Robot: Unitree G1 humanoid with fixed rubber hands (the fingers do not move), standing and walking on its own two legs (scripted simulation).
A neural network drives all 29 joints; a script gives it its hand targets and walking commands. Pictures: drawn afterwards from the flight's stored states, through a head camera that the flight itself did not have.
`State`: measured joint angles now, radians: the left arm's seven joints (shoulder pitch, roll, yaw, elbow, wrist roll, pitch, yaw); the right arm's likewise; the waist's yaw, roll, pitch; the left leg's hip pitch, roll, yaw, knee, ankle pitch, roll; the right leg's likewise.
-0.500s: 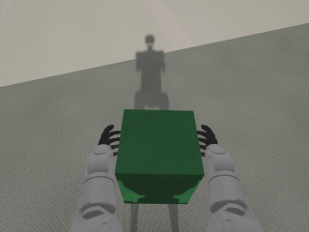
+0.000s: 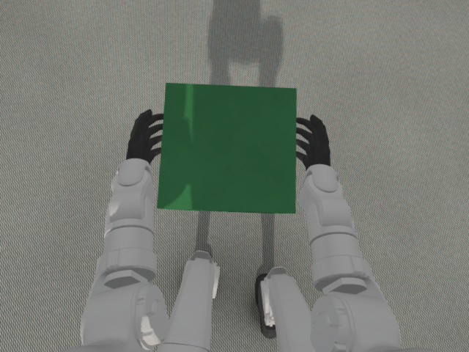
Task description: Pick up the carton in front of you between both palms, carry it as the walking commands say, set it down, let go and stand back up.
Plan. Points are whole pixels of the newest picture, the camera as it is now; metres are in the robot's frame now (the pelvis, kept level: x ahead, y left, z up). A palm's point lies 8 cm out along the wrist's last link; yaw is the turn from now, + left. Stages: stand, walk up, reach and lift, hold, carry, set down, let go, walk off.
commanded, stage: set down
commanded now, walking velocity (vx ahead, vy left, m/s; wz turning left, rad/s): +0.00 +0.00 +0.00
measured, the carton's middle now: (229, 161) +0.43 +0.06 -0.16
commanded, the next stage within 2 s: none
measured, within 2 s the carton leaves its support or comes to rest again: rests again in 1.58 s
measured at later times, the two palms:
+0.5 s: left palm (150, 160) +0.44 +0.24 -0.24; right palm (282, 157) +0.47 -0.06 -0.22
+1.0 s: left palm (156, 164) +0.46 +0.27 -0.38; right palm (263, 158) +0.51 -0.03 -0.38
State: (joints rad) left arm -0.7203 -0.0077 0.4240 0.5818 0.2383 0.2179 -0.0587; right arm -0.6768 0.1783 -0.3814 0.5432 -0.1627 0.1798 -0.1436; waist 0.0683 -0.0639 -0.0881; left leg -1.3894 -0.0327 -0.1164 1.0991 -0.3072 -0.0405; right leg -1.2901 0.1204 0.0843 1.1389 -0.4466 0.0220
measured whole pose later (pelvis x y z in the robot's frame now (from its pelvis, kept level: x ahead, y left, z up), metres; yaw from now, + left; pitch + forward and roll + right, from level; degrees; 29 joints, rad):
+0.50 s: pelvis -0.03 +0.02 -0.13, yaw -3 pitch +44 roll -6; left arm -1.02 0.08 0.42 0.65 0.21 0.32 0.02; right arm -1.05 0.04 -0.42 0.72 -0.12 0.24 -0.14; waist 0.08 -0.08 -0.07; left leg -1.95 -0.08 -0.13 1.60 -0.41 -0.04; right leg -1.82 0.16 0.07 1.62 -0.58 0.08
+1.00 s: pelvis -0.05 +0.01 -0.23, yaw -4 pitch +43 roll -5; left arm -1.35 0.23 0.45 0.78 0.16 0.32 0.01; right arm -1.42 -0.10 -0.31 0.87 -0.04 0.26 -0.21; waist 0.14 -0.09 0.22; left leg -2.22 -0.09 -0.13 1.92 -0.46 -0.07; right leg -2.10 0.22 0.05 1.98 -0.64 0.10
